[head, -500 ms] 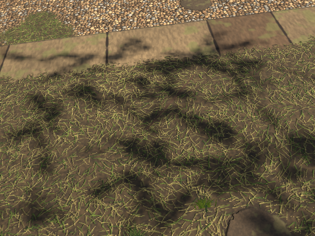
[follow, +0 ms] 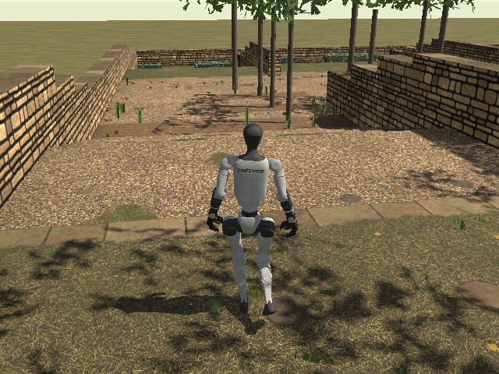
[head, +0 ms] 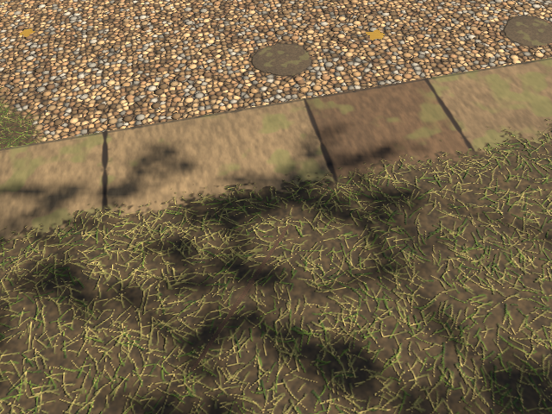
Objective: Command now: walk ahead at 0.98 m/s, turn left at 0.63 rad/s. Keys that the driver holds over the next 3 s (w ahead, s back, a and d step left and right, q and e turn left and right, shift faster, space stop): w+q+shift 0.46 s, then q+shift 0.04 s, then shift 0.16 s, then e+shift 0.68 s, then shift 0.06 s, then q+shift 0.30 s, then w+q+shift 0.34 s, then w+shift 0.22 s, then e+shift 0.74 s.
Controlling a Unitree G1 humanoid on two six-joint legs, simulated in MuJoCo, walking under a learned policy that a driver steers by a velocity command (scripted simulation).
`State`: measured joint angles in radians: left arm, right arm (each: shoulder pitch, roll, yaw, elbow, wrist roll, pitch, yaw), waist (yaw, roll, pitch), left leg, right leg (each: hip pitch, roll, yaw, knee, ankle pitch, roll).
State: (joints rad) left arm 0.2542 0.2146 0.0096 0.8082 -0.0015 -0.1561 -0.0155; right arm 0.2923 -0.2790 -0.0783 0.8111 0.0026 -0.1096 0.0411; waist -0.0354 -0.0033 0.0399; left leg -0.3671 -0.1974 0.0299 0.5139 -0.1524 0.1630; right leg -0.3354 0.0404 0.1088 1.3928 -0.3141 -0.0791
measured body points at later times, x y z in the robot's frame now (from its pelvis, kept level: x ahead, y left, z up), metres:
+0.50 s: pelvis +0.43 -0.02 +0.01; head +0.44 +0.00 +0.46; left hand +0.35 +0.28 -0.10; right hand +0.71 -0.19 -0.06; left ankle +0.40 +0.09 -0.61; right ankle +0.47 -0.16 -0.72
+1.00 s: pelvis +0.65 +0.11 +0.01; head +0.68 +0.14 +0.46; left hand +0.62 +0.42 -0.10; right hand +0.90 -0.05 -0.09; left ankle +0.68 +0.23 -0.72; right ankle +0.76 -0.01 -0.64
